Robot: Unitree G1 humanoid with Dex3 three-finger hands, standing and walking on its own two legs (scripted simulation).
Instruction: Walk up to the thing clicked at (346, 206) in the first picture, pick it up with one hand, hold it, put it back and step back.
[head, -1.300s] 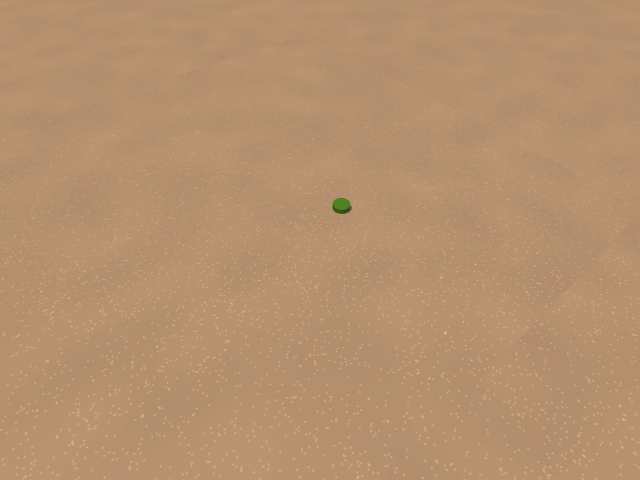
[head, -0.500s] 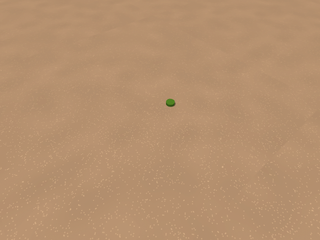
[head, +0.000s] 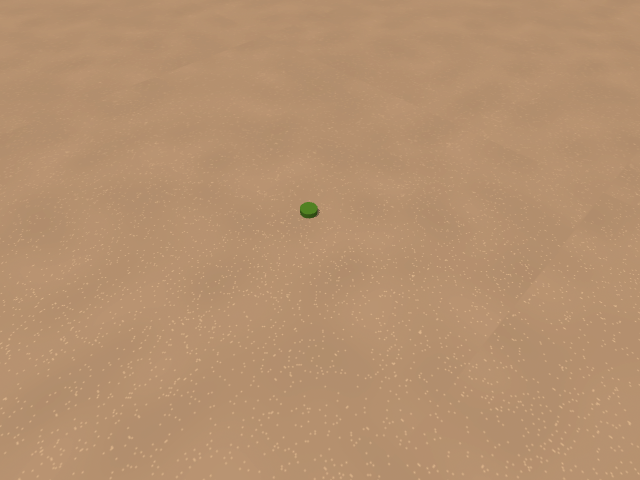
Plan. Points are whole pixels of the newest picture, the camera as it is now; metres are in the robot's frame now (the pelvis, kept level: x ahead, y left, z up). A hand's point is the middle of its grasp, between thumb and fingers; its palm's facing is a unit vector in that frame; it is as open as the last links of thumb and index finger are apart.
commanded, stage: walk up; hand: left
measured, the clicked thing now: (308, 210) +1.32 +0.02 -0.76
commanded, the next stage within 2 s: none
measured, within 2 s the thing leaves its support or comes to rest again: neither
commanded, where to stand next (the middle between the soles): +0.90 -0.14 m, yaw -11 degrees
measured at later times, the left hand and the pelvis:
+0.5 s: hand (176, 439) +0.23 +0.21 -0.16, palm faces -0.11 -0.94 -0.33, open 7.4 cm; pelvis +0.20 -0.05 -0.01, yaw -6 degrees
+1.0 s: hand (246, 243) +0.58 +0.14 -0.13, palm faces -0.21 -0.89 -0.41, open 7.4 cm; pelvis +0.42 -0.11 -0.02, yaw -11 degrees
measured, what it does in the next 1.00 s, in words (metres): walks ahead: right foot, then left foot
